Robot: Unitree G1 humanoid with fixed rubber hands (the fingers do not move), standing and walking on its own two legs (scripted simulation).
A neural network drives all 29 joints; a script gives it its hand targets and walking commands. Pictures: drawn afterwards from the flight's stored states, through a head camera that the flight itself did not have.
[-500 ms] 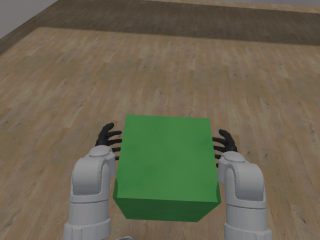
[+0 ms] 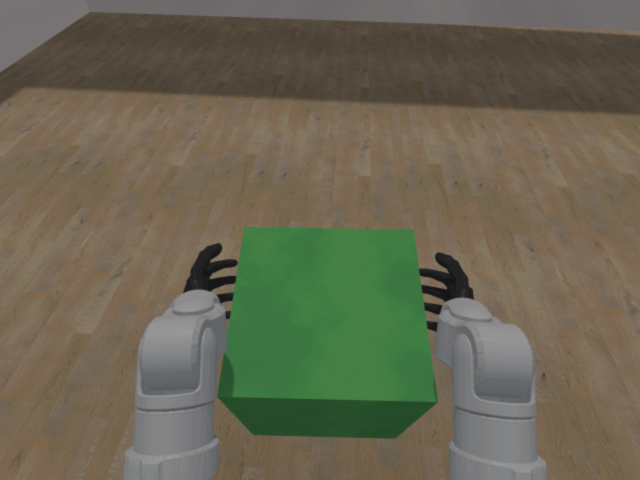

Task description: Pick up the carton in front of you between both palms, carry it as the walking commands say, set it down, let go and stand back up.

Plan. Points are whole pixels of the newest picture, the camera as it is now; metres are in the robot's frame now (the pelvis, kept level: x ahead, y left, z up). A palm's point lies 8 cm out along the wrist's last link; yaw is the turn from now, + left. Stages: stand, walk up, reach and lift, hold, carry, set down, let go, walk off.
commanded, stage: carry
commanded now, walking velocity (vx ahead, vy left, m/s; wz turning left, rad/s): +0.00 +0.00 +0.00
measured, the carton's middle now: (326, 341) +0.29 +0.00 -0.01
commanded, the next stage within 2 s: none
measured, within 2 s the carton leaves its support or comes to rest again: neither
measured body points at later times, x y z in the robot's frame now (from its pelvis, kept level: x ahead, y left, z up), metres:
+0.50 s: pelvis +0.15 +0.02 -0.01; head +0.15 +0.01 +0.44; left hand +0.45 +0.16 +0.06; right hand +0.44 -0.13 +0.06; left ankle +0.14 +0.13 -0.74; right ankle +0.13 -0.06 -0.74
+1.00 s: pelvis +0.19 +0.05 -0.01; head +0.19 +0.04 +0.44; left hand +0.51 +0.19 +0.02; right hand +0.50 -0.11 +0.02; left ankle +0.14 +0.13 -0.74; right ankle +0.13 -0.07 -0.74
